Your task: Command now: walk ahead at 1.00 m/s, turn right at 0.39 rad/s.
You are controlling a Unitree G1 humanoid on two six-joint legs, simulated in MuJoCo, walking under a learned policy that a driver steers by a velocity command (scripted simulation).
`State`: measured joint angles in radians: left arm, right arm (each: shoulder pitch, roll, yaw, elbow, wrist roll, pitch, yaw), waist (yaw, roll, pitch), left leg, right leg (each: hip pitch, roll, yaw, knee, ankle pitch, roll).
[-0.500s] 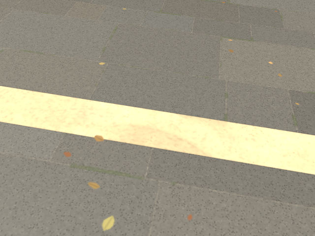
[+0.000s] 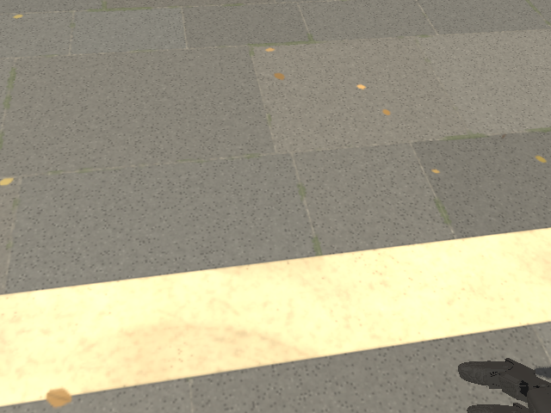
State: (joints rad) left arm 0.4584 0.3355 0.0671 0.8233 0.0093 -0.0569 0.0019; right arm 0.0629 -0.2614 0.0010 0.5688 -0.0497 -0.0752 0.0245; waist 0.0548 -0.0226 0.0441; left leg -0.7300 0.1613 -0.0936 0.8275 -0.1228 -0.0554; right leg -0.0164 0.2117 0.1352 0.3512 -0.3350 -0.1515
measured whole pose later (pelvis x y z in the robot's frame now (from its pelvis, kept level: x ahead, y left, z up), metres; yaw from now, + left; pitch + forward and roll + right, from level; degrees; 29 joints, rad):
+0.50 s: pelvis +0.47 +0.13 +0.00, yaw +15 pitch +3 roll +0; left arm -0.07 0.26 -0.05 0.56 0.04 -0.07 -0.03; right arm 0.55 -0.28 -0.07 0.86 0.01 -0.06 0.02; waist -0.15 -0.01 0.03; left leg 0.10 -0.12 -0.24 0.24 -0.36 0.11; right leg -0.64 -0.04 0.05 0.54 0.04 0.01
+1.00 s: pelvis +0.90 +0.32 -0.03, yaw +42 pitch +1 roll -2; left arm 0.52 0.28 0.03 0.89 0.04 -0.07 0.02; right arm -0.02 -0.32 -0.01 0.61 -0.03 -0.02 0.08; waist 0.06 0.05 0.04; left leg -0.57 -0.06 0.14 0.68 -0.13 0.21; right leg 0.20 -0.05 -0.29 0.63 -0.40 0.05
